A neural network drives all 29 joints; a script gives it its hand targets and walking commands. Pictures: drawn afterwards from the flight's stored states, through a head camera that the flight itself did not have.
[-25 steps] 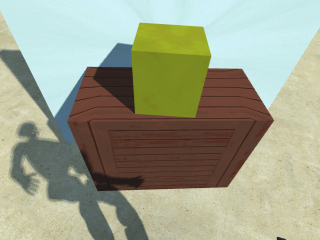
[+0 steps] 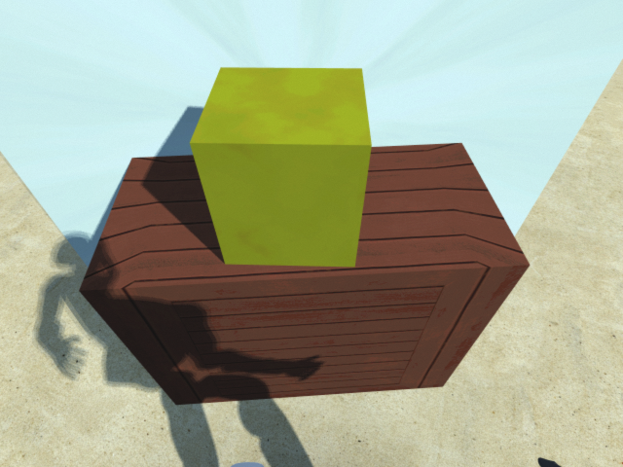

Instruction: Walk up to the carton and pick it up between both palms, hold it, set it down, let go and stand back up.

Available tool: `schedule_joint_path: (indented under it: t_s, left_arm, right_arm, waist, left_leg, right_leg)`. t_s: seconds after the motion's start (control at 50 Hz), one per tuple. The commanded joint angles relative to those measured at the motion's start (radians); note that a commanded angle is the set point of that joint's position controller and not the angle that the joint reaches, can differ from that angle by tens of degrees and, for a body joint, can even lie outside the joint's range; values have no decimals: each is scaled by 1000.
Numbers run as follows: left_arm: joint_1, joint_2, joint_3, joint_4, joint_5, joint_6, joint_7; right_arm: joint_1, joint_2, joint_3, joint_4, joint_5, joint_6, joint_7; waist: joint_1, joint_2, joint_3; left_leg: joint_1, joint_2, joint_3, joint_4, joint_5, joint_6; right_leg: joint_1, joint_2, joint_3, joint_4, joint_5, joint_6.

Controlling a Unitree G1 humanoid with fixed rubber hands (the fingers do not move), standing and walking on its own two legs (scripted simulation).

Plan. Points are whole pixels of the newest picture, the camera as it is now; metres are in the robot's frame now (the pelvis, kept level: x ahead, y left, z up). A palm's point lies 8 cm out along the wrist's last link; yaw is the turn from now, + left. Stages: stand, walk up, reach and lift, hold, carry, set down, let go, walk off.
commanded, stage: walk up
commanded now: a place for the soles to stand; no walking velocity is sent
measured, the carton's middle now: (290, 170) +0.61 +0.05 +0.03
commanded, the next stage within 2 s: reach and lift in 1.76 s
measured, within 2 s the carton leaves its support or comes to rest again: neither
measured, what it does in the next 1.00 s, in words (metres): walks ahead: left foot, then right foot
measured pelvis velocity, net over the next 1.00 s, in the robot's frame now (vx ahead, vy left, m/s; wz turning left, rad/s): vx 0.15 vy -0.02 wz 0.04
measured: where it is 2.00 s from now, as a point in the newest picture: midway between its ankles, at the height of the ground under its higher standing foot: outside the picture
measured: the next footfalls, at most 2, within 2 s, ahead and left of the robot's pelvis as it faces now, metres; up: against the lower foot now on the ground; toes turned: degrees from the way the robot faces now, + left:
left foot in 0.20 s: +0.17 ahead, +0.14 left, +0.00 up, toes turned +2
right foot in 0.58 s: +0.26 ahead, -0.11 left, +0.00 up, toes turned +1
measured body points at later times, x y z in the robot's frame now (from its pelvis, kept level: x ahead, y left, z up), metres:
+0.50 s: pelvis +0.14 +0.02 -0.01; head +0.15 +0.04 +0.44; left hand +0.21 +0.34 -0.13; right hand +0.16 -0.31 -0.10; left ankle +0.13 +0.14 -0.72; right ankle +0.19 -0.11 -0.69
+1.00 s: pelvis +0.15 -0.02 -0.01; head +0.16 -0.01 +0.44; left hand +0.22 +0.29 -0.13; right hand +0.23 -0.34 -0.12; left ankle +0.14 +0.12 -0.72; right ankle +0.24 -0.11 -0.72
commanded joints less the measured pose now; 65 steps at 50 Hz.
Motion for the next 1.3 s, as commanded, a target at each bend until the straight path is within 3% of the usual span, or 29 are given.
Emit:
schedule_joint_path:
  t_s: [0.0,0.1,0.16,0.18,0.2,0.22,0.24,0.28,0.32,0.34,0.42,0.46,0.5,0.54,0.56,0.58,0.62,0.64,0.74,0.78,0.82,0.84,0.86,0.92,1.0,1.06,1.12,1.14,1.28]
  left_arm:
    - [63,271,137,-57,23,-27,22]
    - [75,256,123,-53,20,-18,19]
    - [-54,211,108,-90,7,-2,12]
    - [-69,147,91,-106,11,-4,10]
    - [-56,102,77,-128,5,-3,18]
    - [-92,194,103,-115,13,11,22]
    - [-111,228,103,-102,16,21,24]
    - [-92,207,103,-89,20,19,18]
    - [-27,203,106,-63,25,22,10]
    - [-65,195,118,-65,32,28,11]
    - [-101,168,98,-75,27,39,27]
    - [-88,154,96,-75,15,27,35]
    - [-71,146,101,-48,13,20,34]
    - [12,165,108,-30,20,11,47]
    - [-9,237,125,-4,34,5,51]
    - [-37,273,129,-30,26,10,48]
    - [-66,232,107,-48,20,9,49]
    - [-110,228,103,-49,5,13,54]
    - [-133,223,115,-53,36,27,50]
    - [-174,195,104,-57,21,38,45]
    - [-169,160,87,-53,13,55,36]
    - [-171,114,79,-64,3,54,35]
    - [-182,122,78,-56,-4,49,40]
    - [-121,153,94,-8,4,38,45]
    - [-199,193,97,-28,17,30,45]
    - [-230,163,91,-48,22,39,44]
    - [-198,172,86,-17,5,43,36]
    - [-197,176,89,-17,9,41,43]
    - [-239,199,92,-26,8,40,47]
  right_arm:
    - [2,-231,-89,-43,16,-21,12]
    - [-28,-203,-81,-68,12,-50,2]
    - [182,-195,-95,-3,14,-66,-12]
    - [308,-290,-133,38,-15,-72,-28]
    - [333,-387,-145,17,-19,-71,-39]
    - [282,-413,-153,2,11,-65,-40]
    - [218,-370,-142,-13,5,-64,-40]
    - [192,-313,-118,-36,18,-60,-44]
    - [210,-310,-111,-44,10,-65,-51]
    - [247,-306,-109,-46,9,-67,-48]
    - [249,-301,-101,-44,17,-72,-70]
    - [159,-300,-91,-77,11,-59,-74]
    - [156,-294,-82,-68,8,-46,-70]
    - [78,-245,-68,-75,5,-27,-64]
    - [94,-199,-60,-76,7,-24,-65]
    - [120,-190,-60,-66,37,-8,-66]
    - [132,-211,-56,-34,42,10,-68]
    - [139,-183,-44,-19,43,13,-63]
    - [130,-193,-60,10,24,14,-52]
    - [124,-175,-59,37,19,3,-48]
    - [128,-207,-64,57,3,-6,-57]
    - [93,-246,-63,58,-15,-11,-62]
    - [-23,-316,-68,32,-8,-16,-62]
    - [-87,-262,-58,45,11,-12,-54]
    - [2,-183,-41,79,22,6,-55]
    - [38,-222,-48,100,1,7,-52]
    - [-44,-238,-51,78,1,-2,-49]
    - [-51,-256,-52,83,11,0,-48]
    - [-33,-219,-47,96,9,13,-43]
  waist:
    - [57,-108,70]
    - [68,-112,40]
    - [-67,-70,-60]
    - [-135,145,-139]
    - [-133,296,-105]
    - [-126,220,-107]
    - [-86,89,19]
    - [-41,58,113]
    - [-52,179,8]
    - [-49,126,28]
    - [-38,92,85]
    - [-23,230,32]
    - [-16,181,4]
    - [48,142,-22]
    - [29,18,-51]
    - [18,-134,-40]
    - [18,-114,-34]
    - [-17,-116,22]
    - [4,-134,63]
    - [-17,-60,47]
    - [-9,-53,31]
    - [1,98,22]
    - [22,209,95]
    - [55,93,31]
    - [-5,-66,-10]
    - [-21,31,45]
    - [23,23,41]
    - [32,86,23]
    - [-9,4,40]
  left_leg:
    - [-217,44,17,-95,20,-21]
    - [-123,31,82,-266,56,-13]
    - [314,-22,88,-491,188,-5]
    - [529,92,-123,-529,104,55]
    - [569,321,-591,-659,30,129]
    - [508,425,-773,-706,-165,244]
    - [447,422,-699,-694,-84,262]
    - [339,362,-512,-639,115,254]
    - [336,295,-364,-598,269,185]
    - [355,321,-432,-604,326,205]
    - [307,338,-333,-527,756,182]
    - [214,311,-227,-460,865,185]
    - [135,286,-185,-386,921,182]
    - [72,190,-126,-229,638,93]
    - [-14,113,-54,-158,461,52]
    - [-30,-7,54,19,95,5]
    - [-35,-30,-23,97,-279,7]
    - [-11,-13,-66,74,-196,1]
    - [29,-4,28,-133,-156,1]
    - [166,7,48,-323,-3,6]
    - [221,31,-89,-465,33,26]
    - [169,177,-351,-563,-36,86]
    - [7,282,-465,-597,-7,142]
    - [-50,157,-233,-437,264,82]
    - [47,-7,-51,-256,35,28]
    - [89,43,-101,-391,32,43]
    - [-20,111,-259,-478,31,75]
    - [-28,106,-228,-471,58,57]
    - [-2,53,-150,-384,92,50]
  right_leg:
    - [223,-212,279,-426,-118,-214]
    - [257,-235,208,-290,316,-223]
    - [30,-126,58,0,330,-122]
    - [-163,-48,8,300,259,-78]
    - [-412,69,-13,473,-153,-19]
    - [-444,36,61,537,-223,-18]
    - [-475,-3,94,543,-201,-13]
    - [-450,-60,102,478,-146,-12]
    - [-349,-42,33,364,-111,-2]
    - [-367,-44,44,353,-120,6]
    - [-354,-79,43,295,-32,-4]
    - [-175,-75,-16,151,1,-10]
    - [-26,-37,-76,67,29,-25]
    - [148,-22,-14,-194,243,-56]
    - [204,-116,72,-173,375,-82]
    - [129,-289,299,-311,335,-197]
    - [80,-329,390,-338,118,-257]
    - [34,-289,326,-346,83,-231]
    - [-50,-228,241,-357,-115,-199]
    - [-93,-190,179,-291,-156,-143]
    - [-118,-145,131,-162,-97,-91]
    - [-160,-93,98,-53,-121,-58]
    - [-102,-20,-8,-10,-93,-22]
    - [128,-50,25,-128,48,-42]
    - [58,-211,209,-307,-11,-150]
    - [-58,-167,143,-264,-136,-102]
    - [54,-97,80,-196,-101,-50]
    - [95,-88,55,-187,-93,-49]
    - [26,-153,129,-251,-103,-83]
